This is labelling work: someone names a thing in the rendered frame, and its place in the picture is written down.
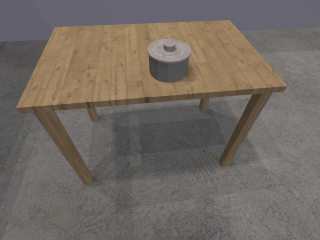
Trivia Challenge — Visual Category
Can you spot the knob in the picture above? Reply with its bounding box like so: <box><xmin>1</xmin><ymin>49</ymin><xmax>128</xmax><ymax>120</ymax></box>
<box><xmin>163</xmin><ymin>41</ymin><xmax>176</xmax><ymax>51</ymax></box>

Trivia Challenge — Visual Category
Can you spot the pot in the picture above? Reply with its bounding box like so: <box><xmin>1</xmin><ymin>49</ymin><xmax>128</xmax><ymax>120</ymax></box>
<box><xmin>149</xmin><ymin>56</ymin><xmax>189</xmax><ymax>83</ymax></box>

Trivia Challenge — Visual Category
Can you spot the lid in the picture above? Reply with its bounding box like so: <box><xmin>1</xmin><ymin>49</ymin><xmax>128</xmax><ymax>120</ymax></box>
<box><xmin>147</xmin><ymin>38</ymin><xmax>191</xmax><ymax>64</ymax></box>

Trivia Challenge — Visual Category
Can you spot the table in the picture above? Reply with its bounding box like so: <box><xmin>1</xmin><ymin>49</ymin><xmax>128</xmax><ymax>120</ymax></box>
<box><xmin>16</xmin><ymin>20</ymin><xmax>287</xmax><ymax>184</ymax></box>

